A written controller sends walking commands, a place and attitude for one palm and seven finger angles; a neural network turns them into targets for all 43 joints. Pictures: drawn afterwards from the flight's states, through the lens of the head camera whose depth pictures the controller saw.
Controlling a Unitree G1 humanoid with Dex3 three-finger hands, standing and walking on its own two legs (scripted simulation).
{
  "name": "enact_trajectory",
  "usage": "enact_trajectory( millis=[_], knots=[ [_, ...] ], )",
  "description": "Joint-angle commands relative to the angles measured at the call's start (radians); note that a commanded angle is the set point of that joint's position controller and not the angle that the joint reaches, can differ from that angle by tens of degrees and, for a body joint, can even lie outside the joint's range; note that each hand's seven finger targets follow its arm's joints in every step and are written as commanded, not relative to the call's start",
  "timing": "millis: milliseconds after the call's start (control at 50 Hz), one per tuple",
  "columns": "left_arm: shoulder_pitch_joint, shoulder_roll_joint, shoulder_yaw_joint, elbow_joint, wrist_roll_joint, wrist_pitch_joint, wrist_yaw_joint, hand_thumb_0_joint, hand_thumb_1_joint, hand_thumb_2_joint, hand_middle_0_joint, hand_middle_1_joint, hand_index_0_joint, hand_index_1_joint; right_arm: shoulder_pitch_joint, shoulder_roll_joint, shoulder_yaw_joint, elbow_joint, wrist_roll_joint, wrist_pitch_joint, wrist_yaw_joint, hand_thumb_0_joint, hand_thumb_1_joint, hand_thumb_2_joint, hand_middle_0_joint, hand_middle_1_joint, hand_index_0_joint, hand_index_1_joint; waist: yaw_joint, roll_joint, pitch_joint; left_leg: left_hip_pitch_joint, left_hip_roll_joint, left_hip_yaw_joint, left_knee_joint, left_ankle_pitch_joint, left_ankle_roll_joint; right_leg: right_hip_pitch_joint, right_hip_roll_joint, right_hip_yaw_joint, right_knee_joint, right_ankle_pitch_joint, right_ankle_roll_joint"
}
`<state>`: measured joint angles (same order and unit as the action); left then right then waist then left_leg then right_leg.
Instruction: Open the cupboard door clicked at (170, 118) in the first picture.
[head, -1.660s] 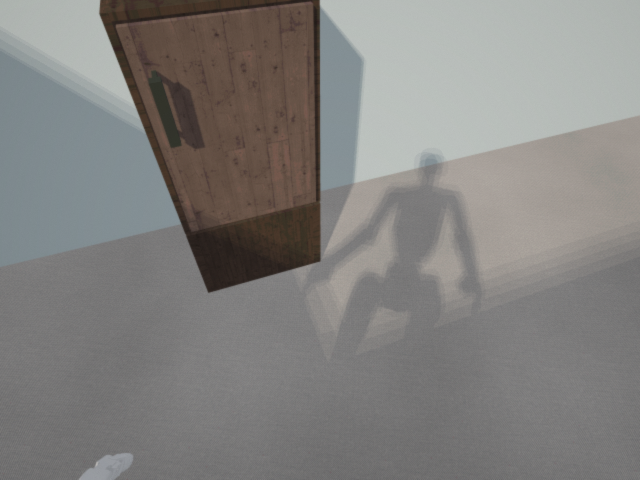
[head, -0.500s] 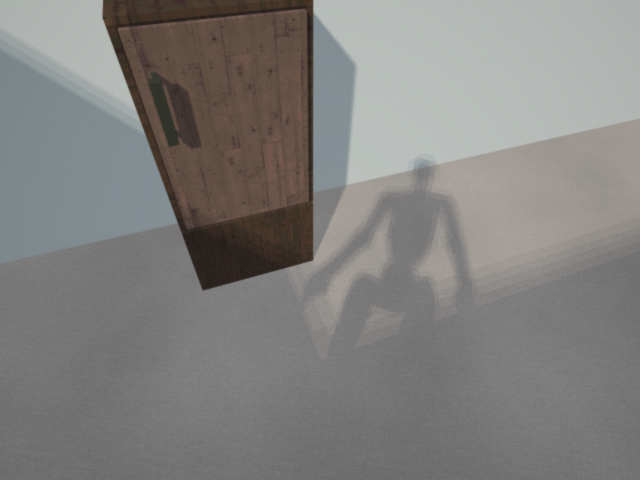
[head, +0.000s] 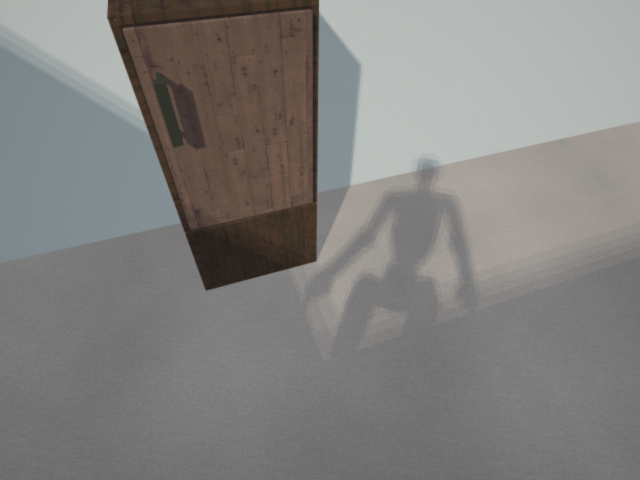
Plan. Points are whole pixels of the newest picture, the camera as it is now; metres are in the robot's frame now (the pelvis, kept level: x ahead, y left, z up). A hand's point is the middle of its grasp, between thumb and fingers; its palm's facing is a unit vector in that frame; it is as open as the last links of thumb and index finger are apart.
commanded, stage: turn to face it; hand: left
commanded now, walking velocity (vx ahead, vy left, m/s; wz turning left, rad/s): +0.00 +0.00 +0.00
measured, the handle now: (168, 110) +0.87 +0.42 +0.00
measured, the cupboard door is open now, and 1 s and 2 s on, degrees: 0 0 0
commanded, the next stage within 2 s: take the last steps up to it in 0.86 s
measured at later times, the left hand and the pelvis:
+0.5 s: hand out of the picture +0.01 +0.24 -0.20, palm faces +0.17 -0.96 -0.23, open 7.4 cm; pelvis -0.02 +0.03 -0.03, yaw +11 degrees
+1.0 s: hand out of the picture -0.04 +0.23 -0.17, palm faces +0.31 -0.92 -0.24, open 7.4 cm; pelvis -0.05 +0.02 -0.01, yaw +17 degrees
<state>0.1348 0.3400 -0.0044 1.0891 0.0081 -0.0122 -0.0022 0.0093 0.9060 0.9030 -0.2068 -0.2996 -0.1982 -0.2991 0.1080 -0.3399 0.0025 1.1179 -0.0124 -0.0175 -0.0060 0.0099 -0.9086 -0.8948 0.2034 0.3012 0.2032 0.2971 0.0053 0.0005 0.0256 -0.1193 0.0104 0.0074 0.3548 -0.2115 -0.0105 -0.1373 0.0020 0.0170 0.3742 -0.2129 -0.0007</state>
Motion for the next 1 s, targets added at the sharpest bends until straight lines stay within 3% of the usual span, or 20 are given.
enact_trajectory(
  millis=[0,100,180,220,280,320,340,380,420,440,460,480,500,540,580,640,720,840,940,980],
  knots=[
    [-0.038,0.208,0.039,-0.062,0.003,-0.019,0.015,0.000,0.900,0.900,-0.200,-0.300,-0.200,-0.300,-0.047,-0.205,-0.039,-0.066,0.004,-0.019,-0.012,0.000,-0.900,-0.900,0.200,0.300,0.200,0.300,-0.004,-0.012,-0.057,0.029,0.113,-0.094,-0.049,0.187,0.035,0.000,-0.119,0.097,-0.057,0.204,-0.027],
    [-0.041,0.209,0.043,-0.069,0.003,-0.016,0.016,0.000,0.900,0.900,-0.200,-0.300,-0.200,-0.300,-0.047,-0.205,-0.039,-0.073,0.003,-0.016,-0.009,0.000,-0.900,-0.900,0.200,0.300,0.200,0.300,-0.003,0.006,-0.058,0.008,0.110,-0.103,-0.038,0.215,0.036,0.014,-0.124,0.078,-0.037,0.209,-0.022],
    [0.030,0.107,0.031,-0.072,0.001,0.018,0.030,0.000,0.900,0.900,-0.200,-0.300,-0.200,-0.300,0.003,-0.088,-0.022,-0.081,0.002,0.013,-0.004,0.000,-0.900,-0.900,0.200,0.300,0.200,0.300,0.006,0.002,-0.056,-0.066,0.099,-0.101,0.039,0.260,0.025,0.013,-0.141,0.039,0.036,0.222,0.004],
    [0.046,0.118,0.041,-0.088,0.004,0.026,0.033,0.000,0.900,0.900,-0.200,-0.300,-0.200,-0.300,0.012,-0.085,-0.028,-0.102,0.001,0.026,-0.002,0.000,-0.900,-0.900,0.200,0.300,0.200,0.300,0.012,-0.026,-0.050,-0.129,0.082,-0.102,0.091,0.231,0.023,0.018,-0.164,0.048,0.047,0.210,-0.004],
    [0.075,0.156,0.061,-0.120,0.008,0.030,0.037,0.000,0.900,0.900,-0.200,-0.300,-0.200,-0.300,0.026,-0.071,-0.043,-0.137,0.002,0.040,0.000,0.000,-0.900,-0.900,0.200,0.300,0.200,0.300,0.021,-0.142,-0.067,-0.204,0.019,-0.045,0.281,0.089,0.004,0.030,-0.289,0.122,0.009,0.256,-0.086],
    [0.088,0.163,0.072,-0.140,0.016,0.027,0.046,0.000,0.900,0.900,-0.200,-0.300,-0.200,-0.300,0.032,-0.061,-0.055,-0.163,0.001,0.049,-0.004,0.000,-0.900,-0.900,0.200,0.300,0.200,0.300,0.028,-0.219,-0.051,-0.285,-0.001,-0.020,0.478,-0.273,-0.005,0.042,-0.387,0.167,-0.001,0.413,-0.182],
    [0.076,0.155,0.074,-0.150,0.021,0.025,0.049,0.000,0.900,0.900,-0.200,-0.300,-0.200,-0.300,0.033,-0.051,-0.060,-0.165,0.003,0.050,-0.002,0.000,-0.900,-0.900,0.200,0.300,0.200,0.300,0.024,-0.202,-0.041,-0.287,0.013,-0.020,0.539,-0.317,-0.008,0.024,-0.394,0.142,0.005,0.463,-0.202],
    [0.039,0.145,0.075,-0.174,0.026,0.023,0.047,0.000,0.900,0.900,-0.200,-0.300,-0.200,-0.300,0.069,-0.020,-0.062,-0.167,0.010,0.048,0.006,0.000,-0.900,-0.900,0.200,0.300,0.200,0.300,-0.008,-0.179,-0.027,-0.248,0.035,-0.004,0.457,-0.306,-0.016,-0.008,-0.367,0.058,0.059,0.513,-0.176],
    [0.012,0.133,0.079,-0.188,0.019,0.027,0.043,0.000,0.900,0.900,-0.200,-0.300,-0.200,-0.300,0.144,0.000,-0.063,-0.154,0.009,0.042,0.011,0.000,-0.900,-0.900,0.200,0.300,0.200,0.300,-0.044,-0.156,-0.040,-0.126,0.027,0.039,0.250,-0.100,-0.018,-0.068,-0.324,-0.016,0.156,0.419,-0.103],
    [0.024,0.109,0.076,-0.192,0.010,0.032,0.041,0.000,0.900,0.900,-0.200,-0.300,-0.200,-0.300,0.197,-0.013,-0.065,-0.141,0.002,0.035,0.011,0.000,-0.900,-0.900,0.200,0.300,0.200,0.300,-0.064,-0.059,-0.062,-0.010,0.037,0.014,0.126,0.071,-0.008,-0.149,-0.276,-0.075,0.266,0.280,-0.047],
    [0.058,0.038,0.067,-0.211,0.000,0.042,0.036,0.000,0.900,0.900,-0.200,-0.300,-0.200,-0.300,0.222,-0.093,-0.082,-0.149,-0.009,0.024,0.007,0.000,-0.900,-0.900,0.200,0.300,0.200,0.300,-0.062,0.223,-0.056,0.038,0.222,-0.285,-0.001,0.252,0.076,-0.326,-0.125,-0.142,0.476,-0.103,0.039],
    [0.024,0.001,0.056,-0.236,0.002,0.047,0.038,0.000,0.900,0.900,-0.200,-0.300,-0.200,-0.300,0.242,-0.151,-0.097,-0.152,-0.007,0.024,0.000,0.000,-0.900,-0.900,0.200,0.300,0.200,0.300,-0.068,0.329,-0.041,-0.023,0.366,-0.470,-0.089,0.406,0.180,-0.386,-0.053,-0.084,0.639,-0.438,0.062],
    [0.038,0.023,0.064,-0.226,0.004,0.054,0.037,0.000,0.900,0.900,-0.200,-0.300,-0.200,-0.300,0.213,-0.144,-0.095,-0.157,-0.009,0.030,-0.002,0.000,-0.900,-0.900,0.200,0.300,0.200,0.300,-0.053,0.200,-0.047,-0.081,0.376,-0.404,-0.089,0.237,0.225,-0.337,-0.084,-0.018,0.721,-0.400,0.038],
    [0.023,0.015,0.075,-0.196,0.013,0.059,0.034,0.000,0.900,0.900,-0.200,-0.300,-0.200,-0.300,0.157,-0.085,-0.086,-0.176,-0.010,0.024,-0.014,0.000,-0.900,-0.900,0.200,0.300,0.200,0.300,-0.032,0.147,-0.008,-0.133,0.298,-0.394,-0.123,0.031,0.178,-0.384,-0.099,0.015,0.775,-0.277,0.041],
    [0.068,-0.004,0.076,-0.171,0.015,0.055,0.026,0.000,0.900,0.900,-0.200,-0.300,-0.200,-0.300,0.133,-0.049,-0.075,-0.180,-0.008,0.017,-0.020,0.000,-0.900,-0.900,0.200,0.300,0.200,0.300,-0.011,0.092,-0.003,-0.117,0.236,-0.310,-0.121,0.032,0.147,-0.386,-0.098,0.005,0.771,-0.176,0.052],
    [0.104,-0.027,0.073,-0.144,0.012,0.053,0.023,0.000,0.900,0.900,-0.200,-0.300,-0.200,-0.300,0.160,-0.030,-0.076,-0.171,-0.001,0.010,-0.024,0.000,-0.900,-0.900,0.200,0.300,0.200,0.300,-0.013,0.086,-0.058,-0.037,0.205,-0.253,-0.102,0.129,0.158,-0.376,-0.088,-0.013,0.721,-0.146,0.065],
    [0.084,-0.042,0.073,-0.147,0.012,0.052,0.026,0.000,0.900,0.900,-0.200,-0.300,-0.200,-0.300,0.206,-0.013,-0.080,-0.151,-0.002,0.014,-0.027,0.000,-0.900,-0.900,0.200,0.300,0.200,0.300,-0.034,0.103,-0.062,0.029,0.209,-0.286,-0.101,0.156,0.175,-0.379,-0.076,-0.019,0.616,-0.177,0.074],
    [0.078,-0.063,0.070,-0.146,0.009,0.055,0.032,0.000,0.900,0.900,-0.200,-0.300,-0.200,-0.300,0.205,-0.013,-0.087,-0.143,-0.009,0.026,-0.025,0.000,-0.900,-0.900,0.200,0.300,0.200,0.300,-0.044,0.137,-0.038,-0.029,0.209,-0.345,-0.122,0.064,0.186,-0.288,-0.052,-0.023,0.465,-0.235,0.061],
    [0.167,-0.083,0.061,-0.121,0.004,0.044,0.040,0.000,0.900,0.900,-0.200,-0.300,-0.200,-0.300,0.166,-0.013,-0.091,-0.145,-0.012,0.031,-0.017,0.000,-0.900,-0.900,0.200,0.300,0.200,0.300,-0.006,0.120,-0.052,-0.122,0.182,-0.355,-0.102,0.030,0.167,-0.107,-0.023,-0.033,0.228,-0.165,0.036],
    [0.250,-0.095,0.055,-0.080,0.008,0.027,0.038,0.000,0.900,0.900,-0.200,-0.300,-0.200,-0.300,0.169,0.017,-0.086,-0.133,-0.008,0.029,-0.015,0.000,-0.900,-0.900,0.200,0.300,0.200,0.300,0.019,0.047,-0.065,-0.234,0.122,-0.292,-0.085,-0.194,0.104,0.092,-0.022,-0.049,0.012,-0.069,0.029]
  ],
)
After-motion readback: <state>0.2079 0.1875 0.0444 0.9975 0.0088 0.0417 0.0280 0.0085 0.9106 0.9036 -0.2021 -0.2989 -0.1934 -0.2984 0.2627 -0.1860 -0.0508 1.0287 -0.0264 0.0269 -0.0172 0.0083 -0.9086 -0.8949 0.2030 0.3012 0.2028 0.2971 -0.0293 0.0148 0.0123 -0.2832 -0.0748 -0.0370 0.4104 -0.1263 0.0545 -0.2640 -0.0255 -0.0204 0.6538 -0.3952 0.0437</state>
